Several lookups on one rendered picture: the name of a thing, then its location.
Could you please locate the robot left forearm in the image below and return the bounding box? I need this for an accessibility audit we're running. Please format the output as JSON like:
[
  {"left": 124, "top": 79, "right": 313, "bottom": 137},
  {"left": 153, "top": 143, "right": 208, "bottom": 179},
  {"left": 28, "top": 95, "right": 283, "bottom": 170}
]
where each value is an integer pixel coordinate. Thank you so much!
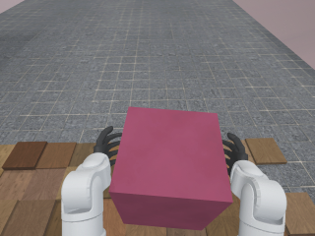
[{"left": 61, "top": 152, "right": 111, "bottom": 236}]

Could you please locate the robot right forearm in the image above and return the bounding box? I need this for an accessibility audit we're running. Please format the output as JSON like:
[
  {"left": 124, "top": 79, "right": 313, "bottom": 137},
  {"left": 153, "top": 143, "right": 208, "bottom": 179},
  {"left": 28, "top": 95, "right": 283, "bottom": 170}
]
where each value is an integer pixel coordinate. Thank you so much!
[{"left": 229, "top": 160, "right": 287, "bottom": 236}]

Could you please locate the left robot hand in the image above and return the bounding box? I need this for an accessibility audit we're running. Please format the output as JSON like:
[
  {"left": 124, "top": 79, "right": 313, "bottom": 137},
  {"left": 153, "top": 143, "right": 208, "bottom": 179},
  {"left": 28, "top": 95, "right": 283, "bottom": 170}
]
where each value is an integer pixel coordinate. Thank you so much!
[{"left": 93, "top": 126, "right": 122, "bottom": 166}]

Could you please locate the carton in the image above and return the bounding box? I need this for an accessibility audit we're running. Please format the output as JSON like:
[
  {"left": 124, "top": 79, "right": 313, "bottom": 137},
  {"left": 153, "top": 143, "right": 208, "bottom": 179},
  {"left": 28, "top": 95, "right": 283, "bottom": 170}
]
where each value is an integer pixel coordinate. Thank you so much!
[{"left": 108, "top": 106, "right": 233, "bottom": 231}]

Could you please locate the right robot hand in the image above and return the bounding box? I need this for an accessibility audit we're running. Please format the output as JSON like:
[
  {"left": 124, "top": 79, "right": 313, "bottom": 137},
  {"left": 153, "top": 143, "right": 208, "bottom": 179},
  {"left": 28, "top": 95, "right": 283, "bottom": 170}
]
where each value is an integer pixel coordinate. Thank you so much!
[{"left": 221, "top": 132, "right": 248, "bottom": 177}]

